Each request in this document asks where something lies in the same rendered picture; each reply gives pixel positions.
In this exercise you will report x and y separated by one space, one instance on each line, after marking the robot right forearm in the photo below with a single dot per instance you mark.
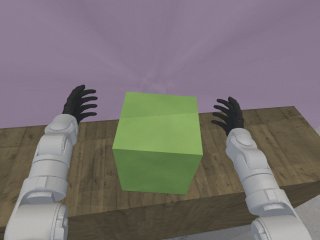
264 198

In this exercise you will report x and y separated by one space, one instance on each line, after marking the robot left hand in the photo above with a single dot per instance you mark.
74 103

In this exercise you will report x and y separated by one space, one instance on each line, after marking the carton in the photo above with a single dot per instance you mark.
157 146

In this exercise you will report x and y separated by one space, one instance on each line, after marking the robot left forearm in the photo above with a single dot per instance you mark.
46 182

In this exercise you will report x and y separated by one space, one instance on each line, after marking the robot left upper arm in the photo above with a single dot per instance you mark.
39 221

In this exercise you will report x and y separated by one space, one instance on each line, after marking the robot right upper arm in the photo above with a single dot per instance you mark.
278 227

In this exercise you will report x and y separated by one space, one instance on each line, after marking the robot right hand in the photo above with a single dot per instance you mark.
234 115

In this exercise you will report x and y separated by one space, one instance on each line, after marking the pedestal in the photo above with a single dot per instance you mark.
98 208

